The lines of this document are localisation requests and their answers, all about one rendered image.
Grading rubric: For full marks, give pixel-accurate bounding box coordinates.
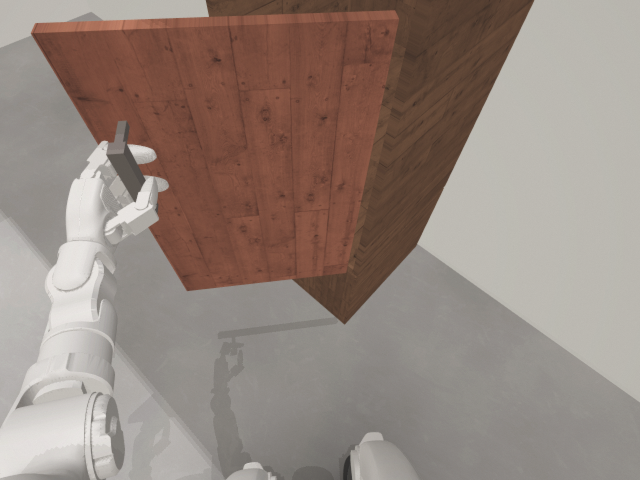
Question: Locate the robot left shin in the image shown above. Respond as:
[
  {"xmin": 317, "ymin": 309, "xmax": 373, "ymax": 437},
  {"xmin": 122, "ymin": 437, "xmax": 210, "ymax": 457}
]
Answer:
[{"xmin": 243, "ymin": 462, "xmax": 264, "ymax": 470}]

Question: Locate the robot left hand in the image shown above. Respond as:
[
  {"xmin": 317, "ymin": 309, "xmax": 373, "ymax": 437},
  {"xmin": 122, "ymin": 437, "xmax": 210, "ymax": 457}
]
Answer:
[{"xmin": 66, "ymin": 141, "xmax": 169, "ymax": 254}]

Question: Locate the cupboard door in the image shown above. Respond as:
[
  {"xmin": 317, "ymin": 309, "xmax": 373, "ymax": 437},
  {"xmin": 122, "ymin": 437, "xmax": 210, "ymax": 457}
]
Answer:
[{"xmin": 31, "ymin": 10, "xmax": 399, "ymax": 291}]

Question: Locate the left robot forearm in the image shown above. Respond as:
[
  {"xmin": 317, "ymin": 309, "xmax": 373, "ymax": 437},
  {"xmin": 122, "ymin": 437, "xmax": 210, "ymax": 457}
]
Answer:
[{"xmin": 0, "ymin": 240, "xmax": 118, "ymax": 437}]

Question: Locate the handle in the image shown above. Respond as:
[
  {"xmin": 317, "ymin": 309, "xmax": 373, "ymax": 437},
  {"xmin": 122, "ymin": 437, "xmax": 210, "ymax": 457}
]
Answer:
[{"xmin": 106, "ymin": 121, "xmax": 158, "ymax": 215}]

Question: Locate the robot left upper arm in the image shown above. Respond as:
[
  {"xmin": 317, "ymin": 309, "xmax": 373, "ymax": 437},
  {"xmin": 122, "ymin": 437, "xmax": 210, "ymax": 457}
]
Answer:
[{"xmin": 0, "ymin": 392, "xmax": 125, "ymax": 480}]

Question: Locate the robot right thigh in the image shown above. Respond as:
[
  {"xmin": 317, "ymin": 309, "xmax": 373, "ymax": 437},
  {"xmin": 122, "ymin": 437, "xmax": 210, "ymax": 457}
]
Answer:
[{"xmin": 350, "ymin": 440, "xmax": 422, "ymax": 480}]

